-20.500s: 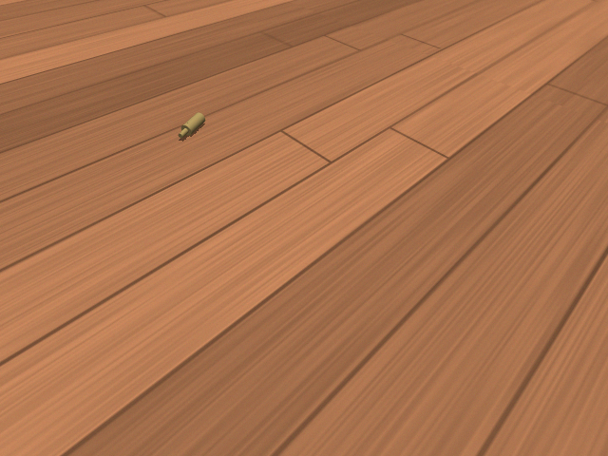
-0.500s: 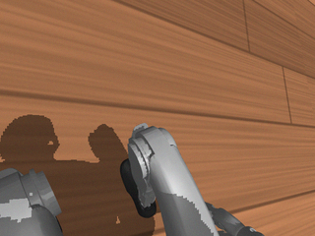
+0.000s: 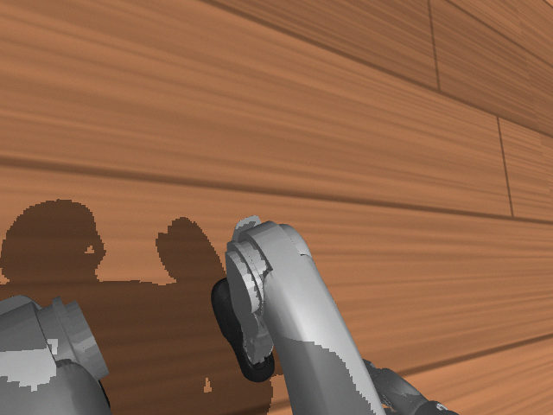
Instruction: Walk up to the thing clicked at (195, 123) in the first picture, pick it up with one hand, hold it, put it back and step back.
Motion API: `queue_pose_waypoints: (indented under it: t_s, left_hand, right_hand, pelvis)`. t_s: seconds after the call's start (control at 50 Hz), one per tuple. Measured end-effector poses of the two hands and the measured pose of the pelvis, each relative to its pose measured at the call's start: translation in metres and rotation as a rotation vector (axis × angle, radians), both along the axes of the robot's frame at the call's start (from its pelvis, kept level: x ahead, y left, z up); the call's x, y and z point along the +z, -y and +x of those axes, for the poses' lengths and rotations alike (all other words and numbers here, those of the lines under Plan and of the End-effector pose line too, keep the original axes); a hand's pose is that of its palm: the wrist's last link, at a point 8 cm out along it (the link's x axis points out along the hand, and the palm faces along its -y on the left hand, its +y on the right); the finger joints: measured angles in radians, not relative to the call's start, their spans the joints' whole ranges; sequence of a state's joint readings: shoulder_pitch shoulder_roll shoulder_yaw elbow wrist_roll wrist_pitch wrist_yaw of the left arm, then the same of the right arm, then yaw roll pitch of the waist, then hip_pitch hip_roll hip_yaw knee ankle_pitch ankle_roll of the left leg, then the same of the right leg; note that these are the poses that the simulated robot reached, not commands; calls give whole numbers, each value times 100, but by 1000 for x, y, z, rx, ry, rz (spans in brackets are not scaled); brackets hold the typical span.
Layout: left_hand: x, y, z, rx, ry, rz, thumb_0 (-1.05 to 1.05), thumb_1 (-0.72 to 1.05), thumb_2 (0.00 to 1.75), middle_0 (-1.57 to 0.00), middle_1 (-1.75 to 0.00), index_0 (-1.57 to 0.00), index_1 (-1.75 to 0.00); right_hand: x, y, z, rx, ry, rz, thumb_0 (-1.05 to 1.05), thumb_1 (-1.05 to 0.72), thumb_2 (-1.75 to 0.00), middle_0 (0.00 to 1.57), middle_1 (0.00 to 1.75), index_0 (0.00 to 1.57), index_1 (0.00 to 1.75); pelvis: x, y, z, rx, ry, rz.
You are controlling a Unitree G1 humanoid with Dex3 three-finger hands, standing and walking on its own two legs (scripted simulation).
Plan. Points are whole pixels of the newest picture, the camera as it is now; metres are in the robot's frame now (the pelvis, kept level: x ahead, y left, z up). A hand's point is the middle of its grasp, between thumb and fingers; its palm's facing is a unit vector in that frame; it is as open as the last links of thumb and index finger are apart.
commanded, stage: settle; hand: left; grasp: from above
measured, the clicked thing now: out of the picture +0.45 +0.36 -0.27
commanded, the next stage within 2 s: lift in 0.76 s
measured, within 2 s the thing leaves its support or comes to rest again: leaves its support in 0.14 s
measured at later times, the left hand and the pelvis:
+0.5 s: hand out of the picture +0.44 +0.34 -0.16, palm faces -0.42 -0.10 -0.90, open 9.1 cm; pelvis +0.00 +0.00 +0.02, yaw +4 degrees
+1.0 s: hand out of the picture +0.44 +0.34 -0.10, palm faces -0.42 -0.09 -0.90, open 9.2 cm; pelvis -0.01 -0.01 +0.04, yaw +6 degrees
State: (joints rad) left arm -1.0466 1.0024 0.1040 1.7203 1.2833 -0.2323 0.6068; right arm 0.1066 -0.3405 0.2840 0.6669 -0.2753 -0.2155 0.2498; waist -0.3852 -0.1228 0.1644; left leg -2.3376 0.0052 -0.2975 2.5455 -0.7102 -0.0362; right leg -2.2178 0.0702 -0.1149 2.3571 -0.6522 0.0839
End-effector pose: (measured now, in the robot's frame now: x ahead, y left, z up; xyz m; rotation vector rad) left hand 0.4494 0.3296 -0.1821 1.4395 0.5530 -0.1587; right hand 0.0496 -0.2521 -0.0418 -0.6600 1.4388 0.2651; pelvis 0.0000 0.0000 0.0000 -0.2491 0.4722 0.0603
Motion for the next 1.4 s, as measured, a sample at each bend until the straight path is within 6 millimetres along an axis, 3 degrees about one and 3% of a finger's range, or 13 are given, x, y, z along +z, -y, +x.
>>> queue_pose_waypoints:
  t_s: [0.18,0.54,0.8,0.98,1.1,1.22,1.4]
  left_hand:
    - [10,-5,3,-2,27,3,0,15,25,-83,-32,-85,-29]
    - [91,-8,-2,-12,4,44,0,17,17,-89,-22,-90,-20]
    - [121,-8,-5,-43,-4,44,0,15,22,-89,-23,-89,-22]
    - [137,-7,-6,-41,12,42,0,14,23,-88,-25,-89,-24]
    - [154,-7,-15,-20,-10,30,0,15,22,-88,-26,-88,-25]
    - [182,-10,-30,-23,-21,29,0,15,22,-87,-27,-87,-27]
    - [235,-14,-54,-23,-4,21,0,14,25,-85,-32,-85,-31]
  right_hand:
    - [1,4,1,-33,-2,-10,0,-91,-90,21,30,20,30]
    - [-14,9,46,-126,128,62,0,-91,-90,20,30,20,30]
    - [-12,19,35,-179,115,21,0,-91,-90,21,30,20,30]
    - [-3,25,17,-229,85,-21,0,-91,-90,21,30,20,30]
    - [6,23,16,-272,93,-21,0,-92,-90,21,30,20,30]
    - [18,19,27,-291,119,-1,0,-92,-90,21,30,20,30]
    - [47,8,63,-275,214,40,0,-91,-90,21,30,20,30]
  pelvis:
    - [2,0,2,3,-24,1]
    - [19,3,3,43,-94,45]
    - [28,9,-3,61,-96,70]
    - [36,10,-6,65,-104,75]
    - [49,9,-6,71,-120,78]
    - [69,7,-7,81,-131,87]
    - [105,6,-7,91,-129,96]
